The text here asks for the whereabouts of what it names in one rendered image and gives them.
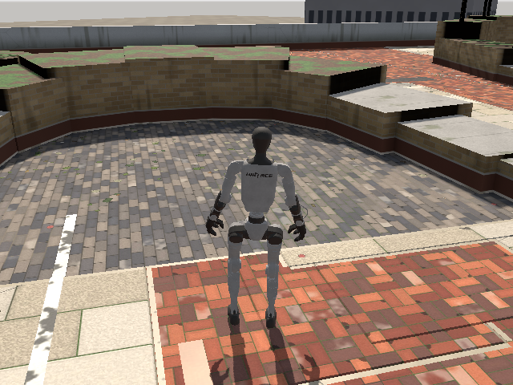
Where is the robot left hand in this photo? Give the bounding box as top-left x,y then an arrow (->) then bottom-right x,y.
206,217 -> 224,236

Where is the robot left thigh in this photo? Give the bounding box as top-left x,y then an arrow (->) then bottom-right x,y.
228,222 -> 245,273

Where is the right robot shin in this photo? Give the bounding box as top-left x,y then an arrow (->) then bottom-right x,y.
267,264 -> 279,318

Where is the right robot upper arm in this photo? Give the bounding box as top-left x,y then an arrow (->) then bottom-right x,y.
277,163 -> 297,206

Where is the robot right hand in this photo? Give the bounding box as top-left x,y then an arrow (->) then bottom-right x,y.
288,223 -> 306,241

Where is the robot left forearm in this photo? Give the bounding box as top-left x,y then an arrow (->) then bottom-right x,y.
208,191 -> 226,221

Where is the robot right forearm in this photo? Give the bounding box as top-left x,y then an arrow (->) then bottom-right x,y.
289,194 -> 305,226

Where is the left robot upper arm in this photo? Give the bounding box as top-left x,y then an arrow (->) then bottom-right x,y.
219,160 -> 244,204

